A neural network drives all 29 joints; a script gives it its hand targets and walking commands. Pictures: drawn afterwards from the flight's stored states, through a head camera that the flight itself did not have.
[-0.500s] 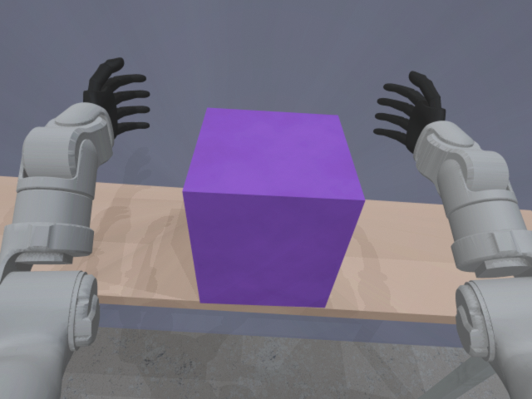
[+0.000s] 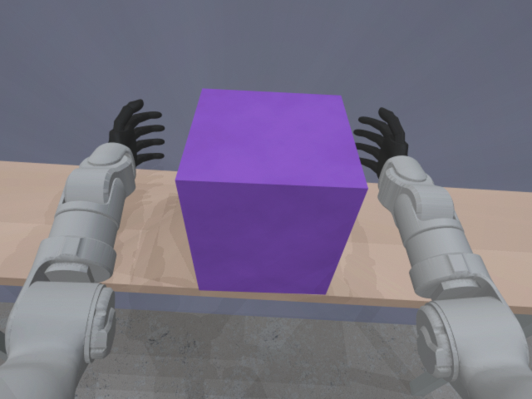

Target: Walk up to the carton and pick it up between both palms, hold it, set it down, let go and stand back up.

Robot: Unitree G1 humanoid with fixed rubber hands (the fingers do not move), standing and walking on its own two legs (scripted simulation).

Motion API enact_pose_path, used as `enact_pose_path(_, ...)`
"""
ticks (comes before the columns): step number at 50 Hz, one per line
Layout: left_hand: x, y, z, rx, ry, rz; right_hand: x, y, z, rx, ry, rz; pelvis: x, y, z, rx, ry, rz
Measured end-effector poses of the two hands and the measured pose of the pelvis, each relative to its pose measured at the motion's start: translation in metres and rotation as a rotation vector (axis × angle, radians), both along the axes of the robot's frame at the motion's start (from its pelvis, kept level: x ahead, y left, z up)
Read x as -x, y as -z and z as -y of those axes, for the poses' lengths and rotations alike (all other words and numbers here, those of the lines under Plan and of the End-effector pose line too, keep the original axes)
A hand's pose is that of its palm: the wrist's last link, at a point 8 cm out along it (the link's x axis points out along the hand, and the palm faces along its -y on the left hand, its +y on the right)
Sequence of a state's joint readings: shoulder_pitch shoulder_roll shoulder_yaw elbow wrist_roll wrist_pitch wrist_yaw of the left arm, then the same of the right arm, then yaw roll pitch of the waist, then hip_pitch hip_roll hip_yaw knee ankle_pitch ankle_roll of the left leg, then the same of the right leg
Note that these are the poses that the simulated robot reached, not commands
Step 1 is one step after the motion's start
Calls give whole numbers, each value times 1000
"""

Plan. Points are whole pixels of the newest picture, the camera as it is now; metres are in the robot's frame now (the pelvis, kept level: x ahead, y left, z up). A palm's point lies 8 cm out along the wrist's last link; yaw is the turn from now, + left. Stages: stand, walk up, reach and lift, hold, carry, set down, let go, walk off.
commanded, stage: reach and lift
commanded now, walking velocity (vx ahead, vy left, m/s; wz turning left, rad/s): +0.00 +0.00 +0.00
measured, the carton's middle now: (267, 196) +0.41 +0.00 +0.10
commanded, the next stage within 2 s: none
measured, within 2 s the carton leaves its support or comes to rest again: neither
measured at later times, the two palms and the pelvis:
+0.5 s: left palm (143, 164) +0.44 +0.18 +0.15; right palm (372, 173) +0.42 -0.16 +0.15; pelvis +0.00 +0.00 +0.00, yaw +0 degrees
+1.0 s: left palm (165, 161) +0.44 +0.15 +0.15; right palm (368, 172) +0.41 -0.16 +0.15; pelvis +0.00 +0.00 +0.00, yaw -1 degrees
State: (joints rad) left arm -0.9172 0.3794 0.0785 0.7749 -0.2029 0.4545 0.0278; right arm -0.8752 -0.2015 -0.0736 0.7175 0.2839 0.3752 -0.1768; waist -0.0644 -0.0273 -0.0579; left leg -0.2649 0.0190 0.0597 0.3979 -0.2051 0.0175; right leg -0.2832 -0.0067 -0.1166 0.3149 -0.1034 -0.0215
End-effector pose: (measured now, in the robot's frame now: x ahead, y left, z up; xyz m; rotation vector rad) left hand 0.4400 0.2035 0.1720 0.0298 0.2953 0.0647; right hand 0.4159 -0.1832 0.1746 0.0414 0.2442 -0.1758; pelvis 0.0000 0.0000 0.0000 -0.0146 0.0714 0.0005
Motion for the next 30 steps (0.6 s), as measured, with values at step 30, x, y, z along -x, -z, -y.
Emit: enact_pose_path(30,2,21,32,0,26,38,-2,19,-29,-14,26,23,-3,1,2,3,2,5)
